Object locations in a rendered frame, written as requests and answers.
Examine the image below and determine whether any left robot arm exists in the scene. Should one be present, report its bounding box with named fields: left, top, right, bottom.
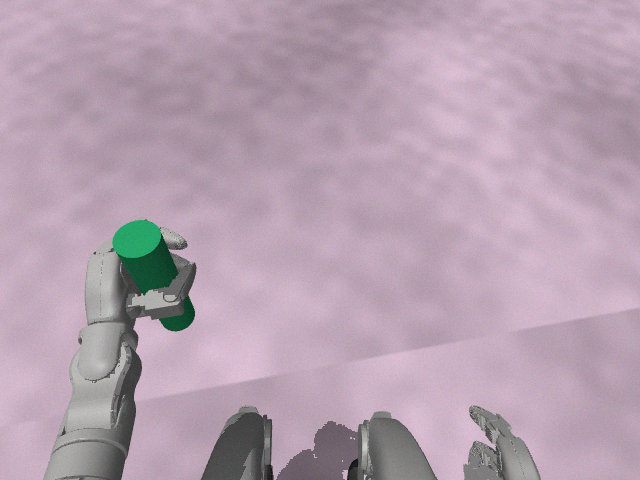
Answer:
left=43, top=321, right=142, bottom=480

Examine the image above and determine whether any can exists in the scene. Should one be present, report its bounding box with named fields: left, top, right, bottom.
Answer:
left=112, top=220, right=195, bottom=331

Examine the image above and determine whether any left robot hand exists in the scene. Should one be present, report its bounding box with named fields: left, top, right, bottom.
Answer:
left=85, top=216, right=196, bottom=328

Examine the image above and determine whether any right robot hand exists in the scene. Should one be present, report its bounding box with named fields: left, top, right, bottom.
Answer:
left=463, top=405, right=541, bottom=480

